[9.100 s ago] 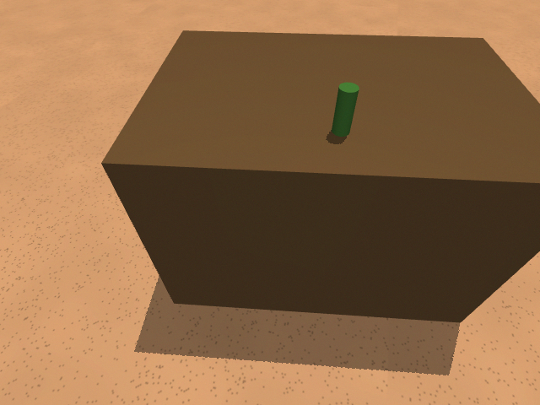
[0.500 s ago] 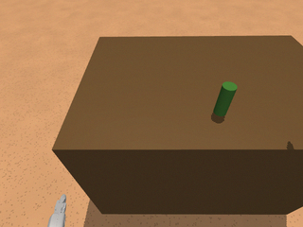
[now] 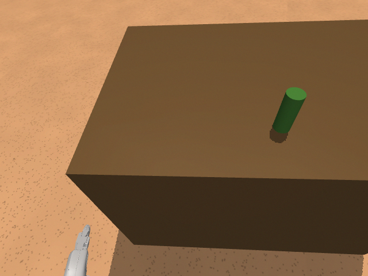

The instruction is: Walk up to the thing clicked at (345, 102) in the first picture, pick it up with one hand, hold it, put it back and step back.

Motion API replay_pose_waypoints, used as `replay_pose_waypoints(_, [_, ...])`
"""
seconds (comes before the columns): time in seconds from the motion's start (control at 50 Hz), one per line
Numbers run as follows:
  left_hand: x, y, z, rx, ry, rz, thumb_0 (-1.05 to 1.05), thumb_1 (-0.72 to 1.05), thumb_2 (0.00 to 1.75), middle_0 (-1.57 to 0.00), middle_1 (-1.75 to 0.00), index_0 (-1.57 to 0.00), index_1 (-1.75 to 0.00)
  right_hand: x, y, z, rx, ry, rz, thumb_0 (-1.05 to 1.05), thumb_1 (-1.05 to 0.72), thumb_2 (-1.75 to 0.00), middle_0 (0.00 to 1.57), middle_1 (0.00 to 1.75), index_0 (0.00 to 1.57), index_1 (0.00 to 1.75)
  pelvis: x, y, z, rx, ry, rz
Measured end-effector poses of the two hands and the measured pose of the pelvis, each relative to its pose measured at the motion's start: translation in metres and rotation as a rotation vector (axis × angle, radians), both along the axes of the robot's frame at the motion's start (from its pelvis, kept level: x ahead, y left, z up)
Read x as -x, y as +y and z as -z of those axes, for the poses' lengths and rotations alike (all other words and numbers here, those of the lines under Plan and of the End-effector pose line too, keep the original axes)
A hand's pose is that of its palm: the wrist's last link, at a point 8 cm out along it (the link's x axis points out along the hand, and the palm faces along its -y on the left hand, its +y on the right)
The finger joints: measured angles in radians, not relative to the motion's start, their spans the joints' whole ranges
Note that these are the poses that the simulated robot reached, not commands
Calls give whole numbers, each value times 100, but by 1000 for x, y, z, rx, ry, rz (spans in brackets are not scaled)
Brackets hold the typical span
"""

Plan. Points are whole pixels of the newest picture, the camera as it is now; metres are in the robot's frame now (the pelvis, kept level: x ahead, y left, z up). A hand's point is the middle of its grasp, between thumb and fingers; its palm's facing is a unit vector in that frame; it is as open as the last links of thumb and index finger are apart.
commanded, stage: go down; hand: right
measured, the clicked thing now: (288, 111) +0.51 -0.22 +0.05
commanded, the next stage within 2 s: approach in 1.36 s
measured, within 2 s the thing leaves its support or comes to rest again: neither
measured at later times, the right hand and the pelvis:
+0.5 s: hand out of the picture +0.39 -0.40 +0.16, palm faces +0.22 +0.98 +0.01, open 17.6 cm; pelvis +0.01 +0.00 -0.01, yaw +0 degrees
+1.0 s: hand out of the picture +0.41 -0.41 +0.16, palm faces +0.23 +0.97 +0.02, open 17.7 cm; pelvis +0.00 -0.01 -0.02, yaw +0 degrees
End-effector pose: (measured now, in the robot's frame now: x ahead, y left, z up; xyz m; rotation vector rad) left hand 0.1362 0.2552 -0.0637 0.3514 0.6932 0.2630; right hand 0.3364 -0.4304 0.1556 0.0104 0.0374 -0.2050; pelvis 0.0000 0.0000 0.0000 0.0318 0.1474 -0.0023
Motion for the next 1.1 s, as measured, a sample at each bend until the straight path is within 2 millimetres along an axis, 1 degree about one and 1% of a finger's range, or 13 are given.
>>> replay_pose_waypoints(0.12, [-3, 3, -3, -12, -8, -8, -1, -56, 7, -6, -5, -6, -6, -8, -3, 2, -1, 5, -1, -1, 54, -7, 3, 5, 4, 5, -3, -2, 2, -4, 14, -3])
replay_pose_waypoints(0.3, [-6, 0, -4, -11, -11, -3, -1, -56, 7, -6, -5, -6, -6, -13, -9, 3, -5, 3, 9, -1, 55, -7, 3, 5, 4, 6, -6, -3, 4, -9, 26, -1])
replay_pose_waypoints(0.44, [-8, -3, -4, -16, -14, 6, -1, -56, 7, -6, -5, -6, -6, -20, -14, -1, -2, -4, 13, -1, 57, -7, 3, 5, 4, 6, -7, -4, 5, -12, 40, 1])
replay_pose_waypoints(0.58, [-5, -2, -2, -19, -7, 7, -1, -56, 7, -6, -5, -6, -6, -27, -16, -1, -8, 2, 14, -1, 58, -7, 3, 5, 4, 6, -7, -5, 8, -15, 55, 0])
replay_pose_waypoints(0.74, [-4, -4, -4, -27, -13, 11, -1, -56, 7, -6, -5, -6, -6, -35, -18, -2, -12, -2, 17, -1, 60, -7, 3, 6, 4, 6, -6, -5, 10, -17, 67, -2])
replay_pose_waypoints(0.96, [1, -3, -2, -38, -7, 9, -1, -55, 7, -6, -5, -6, -6, -42, -24, -6, -11, -9, 24, -1, 61, -7, 3, 6, 4, 6, -4, -7, 14, -22, 87, -3])
replay_pose_waypoints(1.1, [3, -3, -2, -40, -12, 8, -1, -55, 7, -6, -5, -6, -6, -45, -24, -9, -7, -1, 20, -1, 60, -7, 3, 6, 4, 6, -2, -8, 16, -25, 92, -3])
